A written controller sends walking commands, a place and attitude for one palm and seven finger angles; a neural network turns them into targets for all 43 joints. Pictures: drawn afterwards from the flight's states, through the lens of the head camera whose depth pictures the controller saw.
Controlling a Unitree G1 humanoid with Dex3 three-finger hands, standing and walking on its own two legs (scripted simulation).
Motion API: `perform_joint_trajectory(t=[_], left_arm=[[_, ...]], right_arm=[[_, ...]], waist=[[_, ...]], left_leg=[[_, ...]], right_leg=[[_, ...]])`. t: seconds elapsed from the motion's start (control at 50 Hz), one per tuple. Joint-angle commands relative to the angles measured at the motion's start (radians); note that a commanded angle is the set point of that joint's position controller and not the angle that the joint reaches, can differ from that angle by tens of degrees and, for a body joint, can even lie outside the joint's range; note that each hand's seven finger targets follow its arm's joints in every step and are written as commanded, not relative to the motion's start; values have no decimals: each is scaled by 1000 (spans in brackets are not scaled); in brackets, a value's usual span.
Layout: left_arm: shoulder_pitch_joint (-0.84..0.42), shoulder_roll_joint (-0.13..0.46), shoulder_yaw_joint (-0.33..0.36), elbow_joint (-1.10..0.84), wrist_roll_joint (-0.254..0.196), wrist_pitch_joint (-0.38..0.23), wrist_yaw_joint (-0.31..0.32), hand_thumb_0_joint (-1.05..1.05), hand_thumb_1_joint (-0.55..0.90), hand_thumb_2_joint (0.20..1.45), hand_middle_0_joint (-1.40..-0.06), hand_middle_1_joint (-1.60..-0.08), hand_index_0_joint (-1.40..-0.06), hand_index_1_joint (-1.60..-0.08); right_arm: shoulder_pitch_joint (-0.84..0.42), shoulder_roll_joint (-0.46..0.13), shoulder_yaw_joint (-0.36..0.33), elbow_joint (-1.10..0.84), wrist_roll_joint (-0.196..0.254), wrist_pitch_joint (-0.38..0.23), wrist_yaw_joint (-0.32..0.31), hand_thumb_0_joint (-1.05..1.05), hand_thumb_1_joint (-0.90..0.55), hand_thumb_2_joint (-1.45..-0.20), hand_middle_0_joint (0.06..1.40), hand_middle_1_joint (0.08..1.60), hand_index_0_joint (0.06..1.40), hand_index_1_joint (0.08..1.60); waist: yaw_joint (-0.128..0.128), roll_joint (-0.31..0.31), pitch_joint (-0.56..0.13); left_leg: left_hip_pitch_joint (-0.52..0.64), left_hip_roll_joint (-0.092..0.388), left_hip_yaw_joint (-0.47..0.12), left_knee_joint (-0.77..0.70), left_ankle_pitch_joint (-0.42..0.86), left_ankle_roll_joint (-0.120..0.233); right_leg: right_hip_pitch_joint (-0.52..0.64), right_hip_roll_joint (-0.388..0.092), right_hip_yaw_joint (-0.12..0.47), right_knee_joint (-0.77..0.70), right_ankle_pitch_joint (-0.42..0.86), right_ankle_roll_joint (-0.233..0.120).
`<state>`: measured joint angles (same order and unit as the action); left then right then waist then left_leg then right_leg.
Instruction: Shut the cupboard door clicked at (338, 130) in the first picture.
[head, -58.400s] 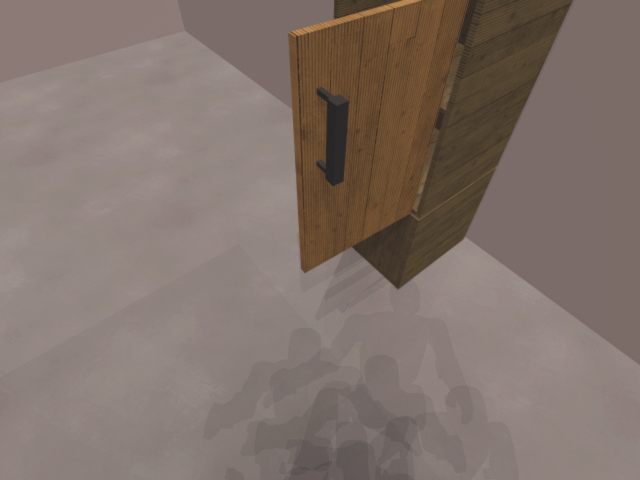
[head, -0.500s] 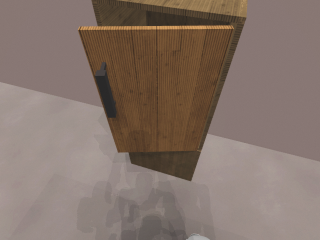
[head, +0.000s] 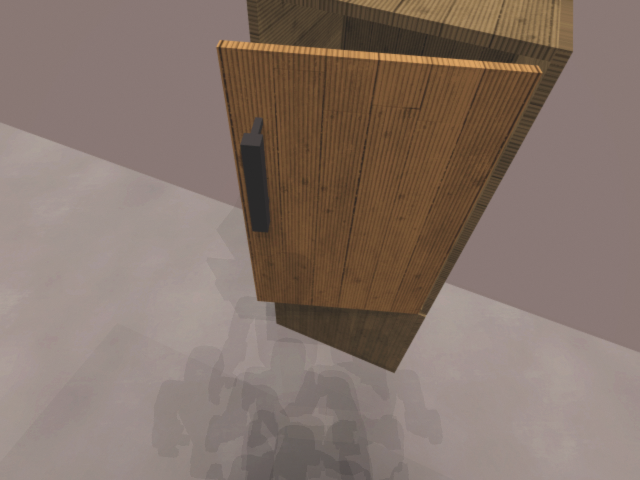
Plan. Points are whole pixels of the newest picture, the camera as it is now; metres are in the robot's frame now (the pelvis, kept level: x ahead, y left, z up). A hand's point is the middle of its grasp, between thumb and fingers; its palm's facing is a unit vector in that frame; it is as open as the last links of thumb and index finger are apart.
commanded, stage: come to a stop and stand still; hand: left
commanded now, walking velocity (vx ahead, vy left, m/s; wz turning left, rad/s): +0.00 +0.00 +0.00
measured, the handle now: (259, 177) +0.49 +0.13 +0.08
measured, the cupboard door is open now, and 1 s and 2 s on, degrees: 19 19 19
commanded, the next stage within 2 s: look again from close up in 0.76 s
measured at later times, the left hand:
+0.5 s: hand out of the picture -0.04 +0.19 -0.16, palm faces -0.01 -0.98 -0.19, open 7.3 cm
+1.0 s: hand out of the picture -0.06 +0.18 -0.17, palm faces -0.02 -0.98 -0.17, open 7.3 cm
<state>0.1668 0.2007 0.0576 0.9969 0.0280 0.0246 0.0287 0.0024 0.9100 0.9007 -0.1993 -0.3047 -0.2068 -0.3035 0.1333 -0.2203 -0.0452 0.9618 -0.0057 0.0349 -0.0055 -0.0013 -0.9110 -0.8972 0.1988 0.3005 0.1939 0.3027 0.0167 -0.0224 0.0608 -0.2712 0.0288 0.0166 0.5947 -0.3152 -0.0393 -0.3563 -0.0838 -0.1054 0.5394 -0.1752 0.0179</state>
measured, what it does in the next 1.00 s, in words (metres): steps on the spot: right foot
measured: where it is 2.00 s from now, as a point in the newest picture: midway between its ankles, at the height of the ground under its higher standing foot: outside the picture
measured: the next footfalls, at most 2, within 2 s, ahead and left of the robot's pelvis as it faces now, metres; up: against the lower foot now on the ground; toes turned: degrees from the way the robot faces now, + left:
right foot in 0.30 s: +0.07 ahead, -0.11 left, +0.00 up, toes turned +1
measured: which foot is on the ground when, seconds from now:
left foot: down 0.00-1.00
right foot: down 0.00-0.00, up 0.02-0.28, down 0.30-1.00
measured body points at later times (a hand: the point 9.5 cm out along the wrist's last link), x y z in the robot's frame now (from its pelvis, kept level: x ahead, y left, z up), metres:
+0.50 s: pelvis -0.04 +0.02 +0.01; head -0.04 +0.02 +0.46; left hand -0.04 +0.25 -0.14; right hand -0.04 -0.21 -0.15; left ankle +0.00 +0.12 -0.73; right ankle -0.08 -0.10 -0.73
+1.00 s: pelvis -0.05 +0.02 +0.01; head -0.03 +0.02 +0.45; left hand -0.06 +0.24 -0.15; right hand -0.08 -0.19 -0.16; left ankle +0.00 +0.12 -0.73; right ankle -0.08 -0.10 -0.73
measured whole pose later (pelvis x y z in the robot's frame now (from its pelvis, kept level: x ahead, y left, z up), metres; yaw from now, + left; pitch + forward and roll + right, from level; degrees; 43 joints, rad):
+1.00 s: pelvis -0.05 +0.02 +0.01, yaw -1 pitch +0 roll -1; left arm 0.32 0.12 -0.01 1.11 0.01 -0.03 0.04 0.01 0.91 0.90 -0.20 -0.30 -0.20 -0.30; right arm 0.33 -0.15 0.00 1.09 -0.02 0.00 -0.01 0.00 -0.91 -0.90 0.20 0.30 0.20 0.30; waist -0.04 0.03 0.05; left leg -0.33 0.01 0.04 0.55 -0.22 0.03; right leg -0.18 0.02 -0.02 0.49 -0.31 0.00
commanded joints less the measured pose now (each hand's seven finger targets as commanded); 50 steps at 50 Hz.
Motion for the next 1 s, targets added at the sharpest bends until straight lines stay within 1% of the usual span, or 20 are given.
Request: perform_joint_trajectory(t=[0.0,0.02,0.04,0.1,0.2,0.26,0.3,0.32,0.34,0.36,0.38,0.48,0.6,0.76,0.82,0.84,0.86,0.88,0.94,0.98], left_arm=[[27,67,9,-69,-13,19,6,0,900,900,-200,-300,-200,-300],[27,73,14,-71,-14,21,0,0,900,900,-200,-300,-200,-300],[45,73,16,-49,-4,29,-1,0,900,900,-200,-300,-200,-300],[89,80,13,-14,-8,24,-7,0,900,900,-200,-300,-200,-300],[89,50,-13,5,-12,2,-7,0,900,900,-200,-300,-200,-300],[173,52,-22,56,-14,-15,2,0,900,900,-200,-300,-200,-300],[159,79,-27,71,-14,-29,7,0,900,900,-200,-300,-200,-300],[141,84,-31,71,-16,-28,5,0,900,900,-200,-300,-200,-300],[146,71,-30,75,-13,-26,4,0,900,900,-200,-300,-200,-300],[152,57,-32,88,-15,-37,7,0,900,900,-200,-300,-200,-300],[154,46,-37,91,-16,-40,10,0,900,900,-200,-300,-200,-300],[148,41,-41,98,-16,-27,8,0,900,900,-200,-300,-200,-300],[177,34,-38,111,-17,-21,6,0,900,900,-200,-300,-200,-300],[197,12,-36,119,-21,-30,4,0,900,900,-200,-300,-200,-300],[202,2,-37,124,-21,-31,7,0,900,900,-200,-300,-200,-300],[256,30,-59,124,4,-71,42,0,900,900,-200,-300,-200,-300],[199,82,-46,75,-8,-72,35,0,900,900,-200,-300,-200,-300],[166,87,-38,58,-5,-75,28,0,900,900,-200,-300,-200,-300],[177,49,-46,51,-12,-73,24,0,900,900,-200,-300,-200,-300],[185,39,-48,41,-10,-71,24,0,900,900,-200,-300,-200,-300]], right_arm=[[89,-187,-28,-37,-26,-14,-16,0,-900,-900,200,300,200,300],[32,-169,-15,-55,-30,-15,-25,0,-900,-900,200,300,200,300],[5,-146,-9,-49,-30,-26,-30,0,-900,-900,200,300,200,300],[15,-111,6,-34,-21,-31,-39,0,-900,-900,200,300,200,300],[107,-102,-3,20,-11,-41,-40,0,-900,-900,200,300,200,300],[123,-86,0,45,4,-45,-38,0,-900,-900,200,300,200,300],[122,-47,9,51,12,-45,-30,0,-900,-900,200,300,200,300],[129,-45,11,60,10,-45,-25,0,-900,-900,200,300,200,300],[140,-49,10,69,4,-44,-22,0,-900,-900,200,300,200,300],[144,-50,12,86,-1,-46,-26,0,-900,-900,200,300,200,300],[150,-48,11,96,1,-47,-27,0,-900,-900,200,300,200,300],[163,-43,22,135,-2,-34,-21,0,-900,-900,200,300,200,300],[201,-25,25,155,-7,-26,-25,0,-900,-900,200,300,200,300],[247,-11,26,161,-6,-41,-32,0,-900,-900,200,300,200,300],[255,-5,27,165,-5,-44,-34,0,-900,-900,200,300,200,300],[122,-34,35,97,-4,-66,-12,0,-900,-900,200,300,200,300],[201,8,32,72,-7,-51,-5,0,-900,-900,200,300,200,300],[205,8,33,81,-20,-47,0,0,-900,-900,200,300,200,300],[256,-3,32,71,-18,-51,-2,0,-900,-900,200,300,200,300],[252,-10,32,61,-18,-60,-7,0,-900,-900,200,300,200,300]], waist=[[-28,299,-28],[1,203,9],[13,261,1],[24,223,-17],[-14,151,-105],[3,73,-138],[-25,-6,-87],[-33,16,-67],[-33,7,-80],[-32,-91,-103],[-32,-128,-100],[-30,-43,56],[-24,38,95],[-23,20,6],[-23,19,17],[22,59,72],[-56,40,14],[-50,85,37],[-61,-4,-7],[-49,39,-12]], left_leg=[[-81,318,-320,-392,203,161],[-177,296,-252,-398,148,192],[-121,242,-230,-389,200,174],[-29,194,-150,-338,309,161],[189,205,-160,-294,446,188],[147,148,-139,-222,411,132],[103,75,-81,-228,273,67],[129,64,-81,-257,206,55],[158,61,-74,-252,288,55],[174,73,-65,-230,337,60],[184,76,-58,-235,310,63],[126,61,-59,-299,103,55],[63,55,-71,-332,-8,52],[87,63,-78,-319,66,55],[93,66,-78,-313,97,56],[7,64,-36,-88,176,32],[43,38,-39,-90,25,37],[52,26,-40,-88,54,37],[26,31,-49,-90,53,55],[8,45,-69,-123,88,69]], right_leg=[[-9,53,101,214,-352,-7],[55,38,130,278,-314,-16],[19,50,136,330,-291,-13],[-1,62,158,367,-243,-13],[38,53,115,106,-242,0],[216,42,152,-185,9,-15],[212,-48,240,-211,121,-58],[158,-58,227,-213,51,-65],[162,-31,210,-194,78,-60],[184,-19,211,-189,150,-56],[181,-24,203,-203,138,-56],[87,-14,213,-272,-132,-54],[76,-2,215,-280,-212,-56],[129,-1,201,-246,-116,-61],[124,-3,199,-244,-96,-62],[91,-43,219,-252,82,-58],[28,-74,259,-280,-259,-83],[-8,-71,252,-266,-279,-93],[10,-24,209,-198,-284,-94],[45,0,180,-141,-207,-87]])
